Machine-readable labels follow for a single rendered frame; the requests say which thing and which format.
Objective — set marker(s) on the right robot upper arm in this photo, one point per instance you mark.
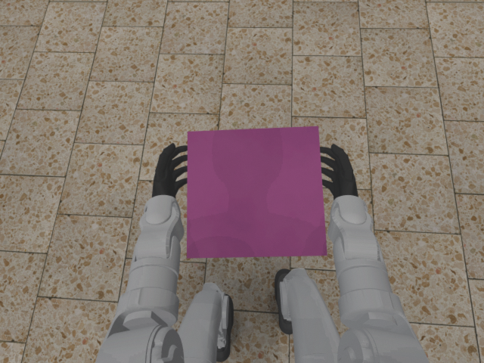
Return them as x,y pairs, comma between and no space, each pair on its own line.
369,345

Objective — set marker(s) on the right robot thigh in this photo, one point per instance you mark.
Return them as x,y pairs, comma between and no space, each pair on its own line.
315,336

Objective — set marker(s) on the robot left forearm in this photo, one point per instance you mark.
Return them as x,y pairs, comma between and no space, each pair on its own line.
150,296

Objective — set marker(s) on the robot left hand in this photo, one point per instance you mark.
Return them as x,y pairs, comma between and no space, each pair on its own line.
165,176

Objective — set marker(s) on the carton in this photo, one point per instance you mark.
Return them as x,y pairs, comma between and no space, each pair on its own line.
255,193

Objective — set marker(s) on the robot right hand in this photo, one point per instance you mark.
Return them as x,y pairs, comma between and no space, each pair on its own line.
343,179

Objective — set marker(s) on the robot left shin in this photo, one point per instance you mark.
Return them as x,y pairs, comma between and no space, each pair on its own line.
222,335

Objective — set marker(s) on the left robot upper arm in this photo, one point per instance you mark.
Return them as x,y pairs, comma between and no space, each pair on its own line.
155,344

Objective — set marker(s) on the robot right forearm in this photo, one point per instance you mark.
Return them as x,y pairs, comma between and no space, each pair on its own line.
366,297

